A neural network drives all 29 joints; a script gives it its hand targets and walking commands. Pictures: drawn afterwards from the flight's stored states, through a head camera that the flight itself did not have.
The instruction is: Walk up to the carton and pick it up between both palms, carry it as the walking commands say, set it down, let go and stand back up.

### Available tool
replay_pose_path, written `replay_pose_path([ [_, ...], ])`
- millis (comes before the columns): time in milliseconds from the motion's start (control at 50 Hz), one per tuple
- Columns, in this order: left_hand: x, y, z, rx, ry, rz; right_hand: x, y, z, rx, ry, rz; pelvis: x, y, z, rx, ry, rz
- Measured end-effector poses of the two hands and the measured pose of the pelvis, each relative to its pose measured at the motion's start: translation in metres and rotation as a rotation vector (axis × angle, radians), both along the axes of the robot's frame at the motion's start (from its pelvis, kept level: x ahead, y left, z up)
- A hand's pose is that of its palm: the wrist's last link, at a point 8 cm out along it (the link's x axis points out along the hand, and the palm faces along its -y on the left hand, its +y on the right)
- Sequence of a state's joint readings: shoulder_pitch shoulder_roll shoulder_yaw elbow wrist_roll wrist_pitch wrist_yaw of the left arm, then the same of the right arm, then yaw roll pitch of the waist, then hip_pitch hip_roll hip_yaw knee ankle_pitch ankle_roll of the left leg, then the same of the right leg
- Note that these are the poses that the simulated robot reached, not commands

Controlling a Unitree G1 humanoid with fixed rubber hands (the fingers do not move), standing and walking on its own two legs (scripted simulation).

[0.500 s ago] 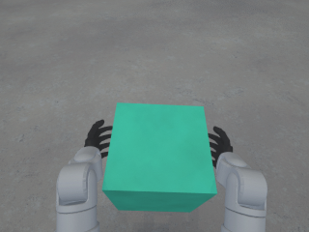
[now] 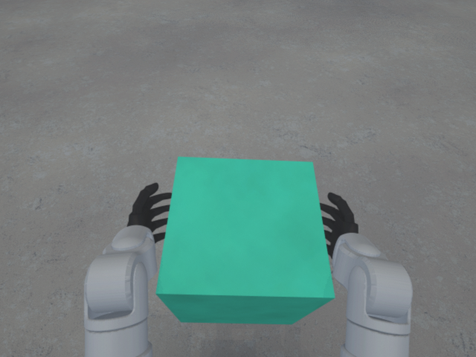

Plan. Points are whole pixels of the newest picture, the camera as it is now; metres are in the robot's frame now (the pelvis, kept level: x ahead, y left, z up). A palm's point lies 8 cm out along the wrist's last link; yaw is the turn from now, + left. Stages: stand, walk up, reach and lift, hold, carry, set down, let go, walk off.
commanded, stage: carry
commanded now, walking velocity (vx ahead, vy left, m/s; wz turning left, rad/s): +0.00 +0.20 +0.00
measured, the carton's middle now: (240, 249) +0.29 +0.01 +0.02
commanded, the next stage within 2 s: none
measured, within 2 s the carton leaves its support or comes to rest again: neither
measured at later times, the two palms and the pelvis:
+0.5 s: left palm (89, 261) +0.22 +0.22 +0.09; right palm (300, 260) +0.24 -0.08 +0.09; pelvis -0.04 +0.06 +0.00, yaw +2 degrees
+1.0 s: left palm (86, 281) +0.19 +0.21 +0.10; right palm (311, 294) +0.19 -0.09 +0.08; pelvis -0.07 +0.06 +0.00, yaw +0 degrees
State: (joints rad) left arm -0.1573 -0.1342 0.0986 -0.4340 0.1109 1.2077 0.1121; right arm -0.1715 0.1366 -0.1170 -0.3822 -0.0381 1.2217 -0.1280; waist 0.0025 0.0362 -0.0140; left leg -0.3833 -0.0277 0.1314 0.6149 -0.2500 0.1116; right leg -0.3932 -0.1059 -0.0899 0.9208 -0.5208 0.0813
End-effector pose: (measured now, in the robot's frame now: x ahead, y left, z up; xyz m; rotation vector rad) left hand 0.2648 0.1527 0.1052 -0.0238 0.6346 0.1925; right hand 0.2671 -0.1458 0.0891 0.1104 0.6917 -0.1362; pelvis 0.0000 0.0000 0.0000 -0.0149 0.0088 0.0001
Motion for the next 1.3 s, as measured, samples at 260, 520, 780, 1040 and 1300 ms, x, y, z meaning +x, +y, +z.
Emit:
replay_pose_path([
  [260,-0.016,0.002,0.006,0.021,0.013,0.011,-0.012,0.002,0.000,0.018,0.011,0.011,-0.013,0.002,0.006,0.063,0.013,0.024],
  [520,-0.043,0.071,-0.010,-0.031,0.015,0.027,-0.033,0.070,0.001,-0.034,0.011,0.032,-0.039,0.060,0.004,-0.017,0.015,0.033],
  [780,-0.061,0.078,-0.005,-0.025,0.003,-0.003,-0.060,0.077,0.004,-0.030,-0.003,0.002,-0.058,0.076,0.001,-0.015,-0.006,0.003],
  [1040,-0.071,0.057,0.000,0.021,0.036,-0.021,-0.075,0.057,-0.003,0.013,0.028,-0.016,-0.066,0.065,0.004,0.055,-0.014,-0.005],
  [1300,-0.071,0.114,-0.016,-0.018,0.048,-0.005,-0.070,0.113,-0.007,-0.028,0.039,0.001,-0.071,0.113,0.003,0.008,0.040,0.009],
])
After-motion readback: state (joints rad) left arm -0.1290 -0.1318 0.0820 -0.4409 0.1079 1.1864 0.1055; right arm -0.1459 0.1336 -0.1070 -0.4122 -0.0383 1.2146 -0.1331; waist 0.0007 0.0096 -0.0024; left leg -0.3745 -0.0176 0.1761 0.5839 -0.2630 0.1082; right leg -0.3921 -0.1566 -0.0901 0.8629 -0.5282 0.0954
